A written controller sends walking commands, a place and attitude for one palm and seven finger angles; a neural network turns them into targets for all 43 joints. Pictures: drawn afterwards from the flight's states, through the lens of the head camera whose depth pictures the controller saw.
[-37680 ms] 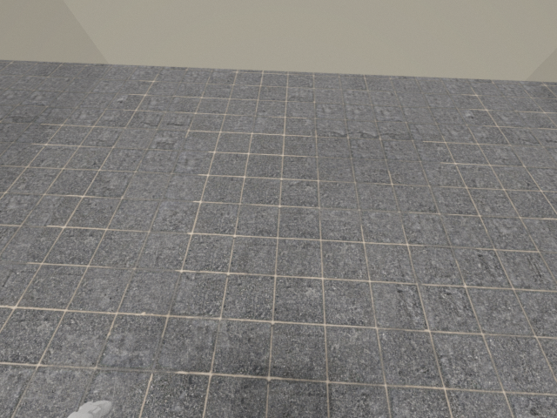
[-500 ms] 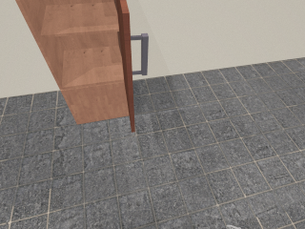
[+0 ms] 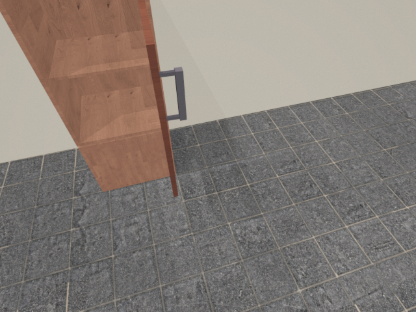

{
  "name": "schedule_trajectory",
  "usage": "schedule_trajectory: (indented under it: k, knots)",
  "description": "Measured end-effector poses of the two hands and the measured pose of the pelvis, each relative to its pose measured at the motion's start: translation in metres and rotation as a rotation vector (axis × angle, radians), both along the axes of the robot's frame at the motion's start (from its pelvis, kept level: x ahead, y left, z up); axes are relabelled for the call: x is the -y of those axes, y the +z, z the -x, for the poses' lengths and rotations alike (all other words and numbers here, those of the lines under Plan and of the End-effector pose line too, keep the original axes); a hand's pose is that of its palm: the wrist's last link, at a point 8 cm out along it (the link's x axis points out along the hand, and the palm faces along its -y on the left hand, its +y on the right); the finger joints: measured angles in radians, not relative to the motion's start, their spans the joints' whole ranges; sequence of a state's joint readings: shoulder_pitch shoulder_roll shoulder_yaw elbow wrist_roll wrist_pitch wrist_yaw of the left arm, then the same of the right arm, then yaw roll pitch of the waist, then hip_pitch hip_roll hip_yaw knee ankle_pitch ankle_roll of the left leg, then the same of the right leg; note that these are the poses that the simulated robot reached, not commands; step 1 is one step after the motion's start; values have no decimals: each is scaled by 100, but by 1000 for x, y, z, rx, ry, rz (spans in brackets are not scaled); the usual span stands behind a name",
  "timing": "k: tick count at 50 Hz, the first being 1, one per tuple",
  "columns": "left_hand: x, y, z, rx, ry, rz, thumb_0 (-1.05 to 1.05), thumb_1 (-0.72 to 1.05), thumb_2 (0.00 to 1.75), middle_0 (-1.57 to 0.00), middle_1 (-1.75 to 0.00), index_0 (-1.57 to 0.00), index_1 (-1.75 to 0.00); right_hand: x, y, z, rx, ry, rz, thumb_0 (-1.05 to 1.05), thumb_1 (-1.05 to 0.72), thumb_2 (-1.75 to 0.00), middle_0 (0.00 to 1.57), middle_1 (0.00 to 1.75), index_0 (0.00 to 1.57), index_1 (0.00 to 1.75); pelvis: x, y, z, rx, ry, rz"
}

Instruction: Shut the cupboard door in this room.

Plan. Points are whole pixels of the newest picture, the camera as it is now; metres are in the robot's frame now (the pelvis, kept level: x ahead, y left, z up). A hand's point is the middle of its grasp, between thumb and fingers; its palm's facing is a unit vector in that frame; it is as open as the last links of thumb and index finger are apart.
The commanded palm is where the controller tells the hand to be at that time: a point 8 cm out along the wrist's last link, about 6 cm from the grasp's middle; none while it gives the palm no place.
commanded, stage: turn or walk to find it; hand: left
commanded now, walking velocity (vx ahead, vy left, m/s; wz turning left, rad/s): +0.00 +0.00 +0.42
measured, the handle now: (173, 96) +0.62 +0.13 +0.06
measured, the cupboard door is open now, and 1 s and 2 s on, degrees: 87 87 87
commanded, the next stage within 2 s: stand and wait in 0.14 s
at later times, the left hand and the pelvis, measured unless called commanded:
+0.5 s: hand out of the picture -0.02 +0.18 -0.18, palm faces +0.11 -0.98 -0.17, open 7.3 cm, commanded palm none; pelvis -0.01 +0.01 +0.00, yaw +3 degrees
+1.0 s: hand out of the picture -0.01 +0.22 -0.18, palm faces +0.25 -0.93 -0.27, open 7.3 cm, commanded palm none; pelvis -0.03 -0.01 -0.01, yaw +13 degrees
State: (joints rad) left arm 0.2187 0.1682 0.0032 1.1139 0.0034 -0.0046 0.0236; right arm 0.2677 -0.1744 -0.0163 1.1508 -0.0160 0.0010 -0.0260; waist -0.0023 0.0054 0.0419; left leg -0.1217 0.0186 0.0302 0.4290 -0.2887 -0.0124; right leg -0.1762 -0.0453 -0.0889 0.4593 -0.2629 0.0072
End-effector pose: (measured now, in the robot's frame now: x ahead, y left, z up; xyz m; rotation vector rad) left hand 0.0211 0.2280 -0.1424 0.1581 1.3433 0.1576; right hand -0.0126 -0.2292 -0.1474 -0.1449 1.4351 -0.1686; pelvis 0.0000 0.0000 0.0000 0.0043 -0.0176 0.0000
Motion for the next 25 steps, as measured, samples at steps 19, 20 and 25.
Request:
schedule_trajectory:
  k: [19,20,25]
  knots:
    - [-7,-8,29,-4,92,13,0,91,90,-20,-29,-20,-30,-21,-3,-10,14,69,-15,2,-93,-90,20,30,20,30,-8,-5,13,4,62,9]
    - [-6,-8,32,-7,95,16,0,91,90,-20,-29,-20,-30,-19,-2,-13,23,72,-10,2,-94,-90,20,30,20,30,-9,-4,13,5,61,9]
    - [-1,-9,49,-45,99,33,0,91,90,-20,-29,-20,-30,-14,2,-26,67,81,6,2,-94,-90,20,30,20,30,-10,-2,14,9,58,8]
